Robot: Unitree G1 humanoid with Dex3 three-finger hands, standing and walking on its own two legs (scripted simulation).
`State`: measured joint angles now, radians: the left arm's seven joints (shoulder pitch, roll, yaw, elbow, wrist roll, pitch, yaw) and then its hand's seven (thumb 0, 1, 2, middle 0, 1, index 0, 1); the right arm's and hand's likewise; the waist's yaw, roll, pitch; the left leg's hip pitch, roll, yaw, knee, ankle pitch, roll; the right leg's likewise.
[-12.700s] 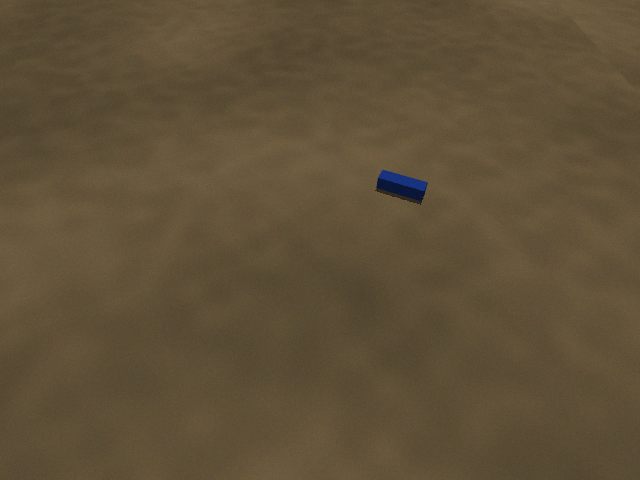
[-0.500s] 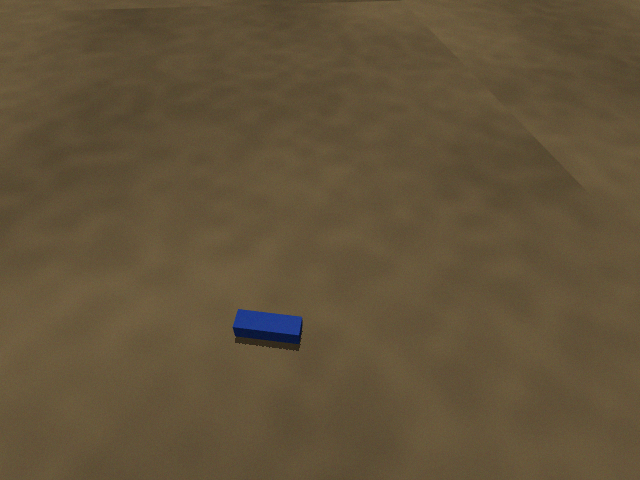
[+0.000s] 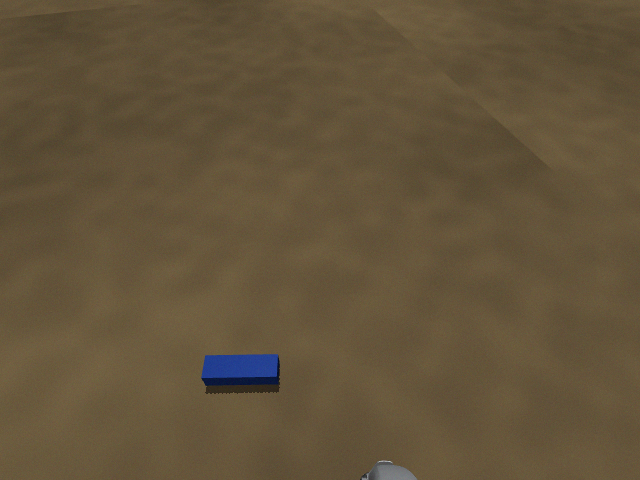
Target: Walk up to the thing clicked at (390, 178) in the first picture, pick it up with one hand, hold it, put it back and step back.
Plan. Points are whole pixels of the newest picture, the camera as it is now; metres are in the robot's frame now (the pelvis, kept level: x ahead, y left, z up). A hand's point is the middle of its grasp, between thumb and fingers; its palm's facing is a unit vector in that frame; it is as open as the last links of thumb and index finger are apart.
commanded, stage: walk up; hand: left
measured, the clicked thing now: (241, 369) +0.55 +0.24 -0.73
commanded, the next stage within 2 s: none
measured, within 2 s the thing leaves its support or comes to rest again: neither
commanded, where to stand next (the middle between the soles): +0.17 -0.04 m, yaw +1 degrees
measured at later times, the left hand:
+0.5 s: hand (174, 444) +0.21 +0.22 -0.16, palm faces +0.02 -0.94 -0.33, open 7.4 cm
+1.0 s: hand out of the picture +0.11 +0.26 -0.14, palm faces +0.03 -0.87 -0.48, open 7.4 cm
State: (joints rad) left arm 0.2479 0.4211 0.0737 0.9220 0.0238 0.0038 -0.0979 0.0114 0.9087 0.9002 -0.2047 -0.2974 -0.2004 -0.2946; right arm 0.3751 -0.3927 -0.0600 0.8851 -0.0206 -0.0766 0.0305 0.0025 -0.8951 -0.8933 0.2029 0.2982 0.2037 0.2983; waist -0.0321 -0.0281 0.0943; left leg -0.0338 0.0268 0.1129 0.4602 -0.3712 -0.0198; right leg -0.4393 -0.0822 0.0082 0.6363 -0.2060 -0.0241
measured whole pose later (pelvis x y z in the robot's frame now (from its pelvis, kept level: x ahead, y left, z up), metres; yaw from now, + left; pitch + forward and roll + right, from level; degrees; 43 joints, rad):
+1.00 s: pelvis +0.09 -0.04 -0.01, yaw +4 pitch -2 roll +1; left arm 0.24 0.42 0.04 0.91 0.02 -0.03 0.02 0.01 0.90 0.90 -0.21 -0.30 -0.21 -0.30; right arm 0.10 -0.42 -0.07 0.90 -0.01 0.03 0.02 0.00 -0.90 -0.89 0.20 0.30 0.20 0.30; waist 0.03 0.04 0.15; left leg -0.31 0.01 -0.04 0.63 -0.31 0.00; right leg -0.28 -0.09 -0.02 0.70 -0.39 0.03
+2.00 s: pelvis +0.10 -0.02 +0.02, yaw +4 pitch -2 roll +0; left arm 0.06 0.35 0.01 1.15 0.00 -0.01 -0.01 0.01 0.91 0.90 -0.21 -0.30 -0.20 -0.29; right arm 0.06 -0.35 -0.01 1.12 -0.01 -0.01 0.01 0.00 -0.90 -0.89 0.20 0.30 0.20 0.30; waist 0.00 0.01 0.05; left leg -0.15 0.00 -0.05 0.37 -0.18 -0.01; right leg -0.10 -0.04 -0.02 0.34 -0.20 0.03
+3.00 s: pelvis +0.10 -0.03 +0.02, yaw +4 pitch -2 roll +0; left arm 0.11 0.35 0.01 1.13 0.01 0.00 -0.01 0.01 0.91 0.90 -0.21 -0.30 -0.20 -0.29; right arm 0.09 -0.35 0.00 1.13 -0.01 0.00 0.00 0.00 -0.90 -0.89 0.20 0.30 0.20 0.30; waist 0.00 0.01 0.06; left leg -0.13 0.01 -0.06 0.34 -0.16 -0.02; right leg -0.09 -0.03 -0.02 0.31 -0.19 0.03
